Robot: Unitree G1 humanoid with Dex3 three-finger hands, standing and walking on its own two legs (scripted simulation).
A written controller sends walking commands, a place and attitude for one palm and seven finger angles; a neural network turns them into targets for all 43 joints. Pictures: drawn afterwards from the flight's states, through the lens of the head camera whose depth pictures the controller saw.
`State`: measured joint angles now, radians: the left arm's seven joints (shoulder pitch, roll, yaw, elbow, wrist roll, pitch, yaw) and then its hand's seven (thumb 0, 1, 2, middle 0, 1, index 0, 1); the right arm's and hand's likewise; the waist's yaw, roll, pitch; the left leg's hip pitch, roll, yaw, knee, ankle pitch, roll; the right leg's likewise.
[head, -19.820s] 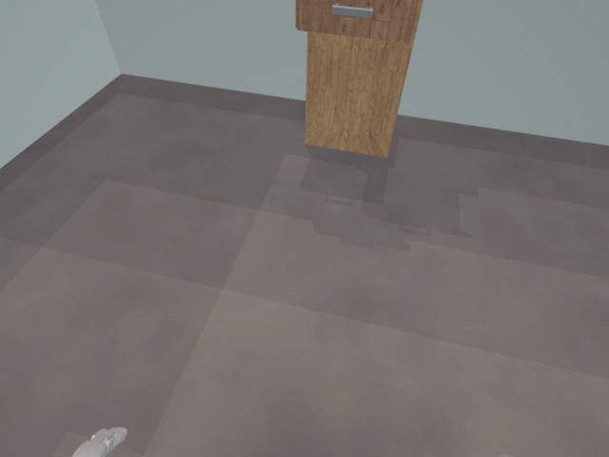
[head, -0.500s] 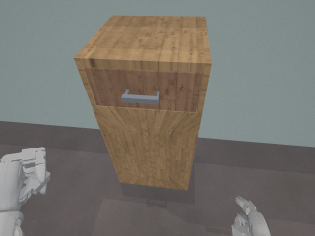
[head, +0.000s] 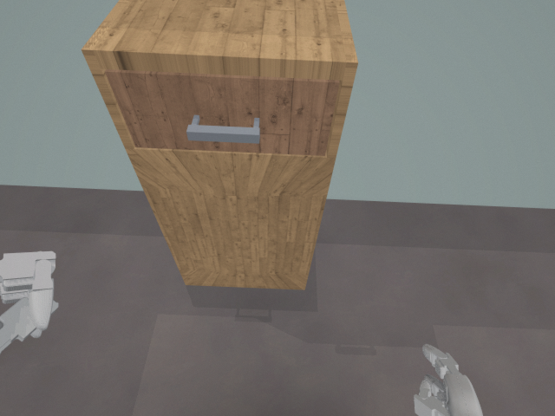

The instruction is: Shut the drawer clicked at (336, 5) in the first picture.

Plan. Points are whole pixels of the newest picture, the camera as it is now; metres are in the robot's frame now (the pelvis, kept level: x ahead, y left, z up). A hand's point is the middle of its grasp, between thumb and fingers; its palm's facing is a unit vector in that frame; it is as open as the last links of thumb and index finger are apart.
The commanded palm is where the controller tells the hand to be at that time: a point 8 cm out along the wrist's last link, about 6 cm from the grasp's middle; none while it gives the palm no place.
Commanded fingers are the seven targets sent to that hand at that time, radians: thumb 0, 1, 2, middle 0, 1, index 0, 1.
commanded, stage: step back with the hand held close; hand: left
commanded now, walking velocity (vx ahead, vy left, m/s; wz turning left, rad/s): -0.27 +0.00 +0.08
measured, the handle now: (225, 127) +0.60 +0.15 +0.04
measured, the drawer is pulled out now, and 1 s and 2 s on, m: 0.00 0.00 0.00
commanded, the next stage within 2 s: stop stepping back and stand still in 0.74 s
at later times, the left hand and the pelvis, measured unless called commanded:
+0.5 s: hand out of the picture +0.12 +0.26 +0.18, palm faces +0.37 -0.79 -0.49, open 3.2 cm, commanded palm +0.05 +0.29 +0.18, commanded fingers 0.00 0.90 0.90 -1.40 -1.60 -1.40 -1.60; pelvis -0.07 +0.00 +0.00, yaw +2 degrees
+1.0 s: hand out of the picture +0.01 +0.23 +0.18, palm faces +0.35 -0.81 -0.48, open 3.2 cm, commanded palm -0.04 +0.26 +0.18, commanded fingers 0.00 0.90 0.90 -1.40 -1.60 -1.40 -1.60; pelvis -0.18 -0.01 +0.00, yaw -3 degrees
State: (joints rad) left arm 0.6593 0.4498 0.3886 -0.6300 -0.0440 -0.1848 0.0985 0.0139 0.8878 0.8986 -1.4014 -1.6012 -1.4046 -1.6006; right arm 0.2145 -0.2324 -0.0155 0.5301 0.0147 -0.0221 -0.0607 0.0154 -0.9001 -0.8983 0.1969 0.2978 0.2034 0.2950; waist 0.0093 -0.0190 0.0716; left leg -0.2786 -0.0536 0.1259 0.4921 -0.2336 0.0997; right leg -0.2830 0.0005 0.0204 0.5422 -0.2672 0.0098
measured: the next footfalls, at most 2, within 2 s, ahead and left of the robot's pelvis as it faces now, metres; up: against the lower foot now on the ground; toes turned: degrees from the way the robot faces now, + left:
right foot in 0.76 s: -0.18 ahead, -0.08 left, +0.00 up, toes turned -2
left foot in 0.96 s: -0.08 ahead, +0.08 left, +0.00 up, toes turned -4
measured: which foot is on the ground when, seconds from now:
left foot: down 0.00-0.82, up 0.84-0.94, down 0.96-1.00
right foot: down 0.00-0.38, up 0.40-0.74, down 0.76-1.00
